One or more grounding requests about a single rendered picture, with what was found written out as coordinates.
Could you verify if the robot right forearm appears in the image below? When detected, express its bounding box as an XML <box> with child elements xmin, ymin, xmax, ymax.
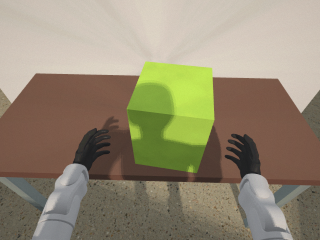
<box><xmin>238</xmin><ymin>173</ymin><xmax>293</xmax><ymax>240</ymax></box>

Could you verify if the left robot hand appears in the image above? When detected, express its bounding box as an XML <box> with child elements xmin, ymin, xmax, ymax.
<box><xmin>73</xmin><ymin>128</ymin><xmax>111</xmax><ymax>171</ymax></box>

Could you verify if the robot left forearm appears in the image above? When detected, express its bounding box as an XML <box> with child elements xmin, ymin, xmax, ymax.
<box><xmin>31</xmin><ymin>163</ymin><xmax>89</xmax><ymax>240</ymax></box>

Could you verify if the right robot hand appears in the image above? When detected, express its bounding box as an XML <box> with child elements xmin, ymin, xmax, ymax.
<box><xmin>224</xmin><ymin>134</ymin><xmax>261</xmax><ymax>179</ymax></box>

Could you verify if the table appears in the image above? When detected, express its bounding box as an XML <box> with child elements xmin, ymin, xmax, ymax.
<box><xmin>0</xmin><ymin>73</ymin><xmax>320</xmax><ymax>228</ymax></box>

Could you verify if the carton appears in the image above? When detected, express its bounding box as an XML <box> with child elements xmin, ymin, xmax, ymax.
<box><xmin>126</xmin><ymin>61</ymin><xmax>215</xmax><ymax>173</ymax></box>

